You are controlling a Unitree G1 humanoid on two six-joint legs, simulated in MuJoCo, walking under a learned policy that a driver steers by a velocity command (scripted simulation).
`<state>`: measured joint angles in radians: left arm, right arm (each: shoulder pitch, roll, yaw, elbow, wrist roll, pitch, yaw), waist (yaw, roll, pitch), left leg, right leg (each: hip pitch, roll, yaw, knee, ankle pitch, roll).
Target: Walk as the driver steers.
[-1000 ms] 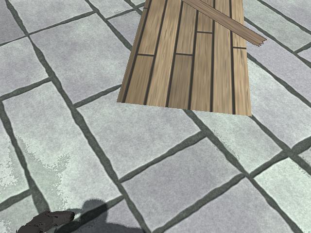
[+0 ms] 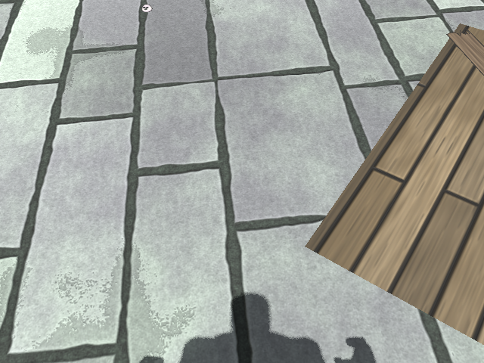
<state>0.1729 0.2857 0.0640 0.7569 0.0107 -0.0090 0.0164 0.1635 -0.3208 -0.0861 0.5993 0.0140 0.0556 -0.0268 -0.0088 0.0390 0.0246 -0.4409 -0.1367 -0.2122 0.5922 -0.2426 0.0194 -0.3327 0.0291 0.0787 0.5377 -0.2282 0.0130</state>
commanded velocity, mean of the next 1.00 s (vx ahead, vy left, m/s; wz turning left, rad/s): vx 0.01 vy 0.00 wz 0.18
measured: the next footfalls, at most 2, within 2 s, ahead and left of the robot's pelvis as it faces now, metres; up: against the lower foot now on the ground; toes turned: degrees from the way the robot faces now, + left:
left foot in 0.40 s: +0.01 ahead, +0.13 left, +0.00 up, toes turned +16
right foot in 0.78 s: +0.06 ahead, -0.09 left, +0.00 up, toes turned +12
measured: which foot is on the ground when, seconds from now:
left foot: up 0.00-0.38, down 0.40-0.82, up 0.84-1.00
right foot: down 0.00-0.40, up 0.42-0.76, down 0.78-1.00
